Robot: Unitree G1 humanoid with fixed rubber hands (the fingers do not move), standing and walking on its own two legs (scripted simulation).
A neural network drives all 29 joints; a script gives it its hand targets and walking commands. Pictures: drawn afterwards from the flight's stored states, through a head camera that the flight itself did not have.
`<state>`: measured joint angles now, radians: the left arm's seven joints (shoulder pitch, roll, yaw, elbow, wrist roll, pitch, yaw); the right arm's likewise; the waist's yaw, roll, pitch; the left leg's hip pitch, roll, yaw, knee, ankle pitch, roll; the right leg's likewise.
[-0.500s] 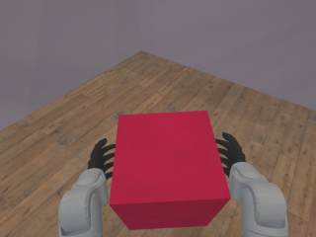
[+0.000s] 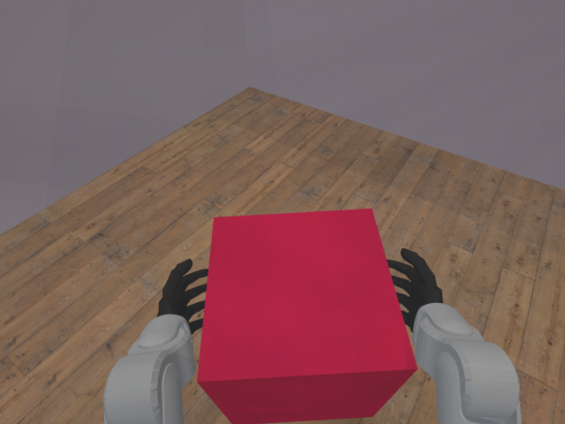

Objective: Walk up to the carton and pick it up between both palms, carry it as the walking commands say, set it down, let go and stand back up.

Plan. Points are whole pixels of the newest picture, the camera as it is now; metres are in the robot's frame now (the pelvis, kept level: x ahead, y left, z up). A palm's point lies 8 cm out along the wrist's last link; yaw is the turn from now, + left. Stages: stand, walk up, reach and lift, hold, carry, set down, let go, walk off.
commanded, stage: carry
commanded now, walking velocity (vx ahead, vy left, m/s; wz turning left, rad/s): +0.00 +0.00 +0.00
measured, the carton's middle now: (298, 323) +0.26 +0.00 +0.02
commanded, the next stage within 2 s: none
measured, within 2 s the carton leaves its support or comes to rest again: neither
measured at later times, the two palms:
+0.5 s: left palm (160, 353) +0.19 +0.16 +0.09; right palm (430, 340) +0.20 -0.14 +0.10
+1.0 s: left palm (159, 359) +0.19 +0.16 +0.09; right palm (429, 346) +0.19 -0.14 +0.10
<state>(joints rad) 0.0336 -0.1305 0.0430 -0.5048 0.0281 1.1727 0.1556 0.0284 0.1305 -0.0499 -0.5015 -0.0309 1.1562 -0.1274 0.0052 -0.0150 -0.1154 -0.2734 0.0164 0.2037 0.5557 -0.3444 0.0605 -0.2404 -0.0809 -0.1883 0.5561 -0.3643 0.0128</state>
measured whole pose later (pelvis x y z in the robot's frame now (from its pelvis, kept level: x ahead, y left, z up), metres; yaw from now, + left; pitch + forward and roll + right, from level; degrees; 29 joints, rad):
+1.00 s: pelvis -0.06 +0.01 +0.01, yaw +0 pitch +2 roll +0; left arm -0.04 -0.13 0.06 -0.41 0.05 1.16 0.15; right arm -0.04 0.13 -0.08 -0.40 -0.05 1.14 -0.12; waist 0.01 -0.01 -0.10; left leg -0.30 0.00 0.21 0.49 -0.23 0.09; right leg -0.28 -0.09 -0.19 0.51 -0.25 0.01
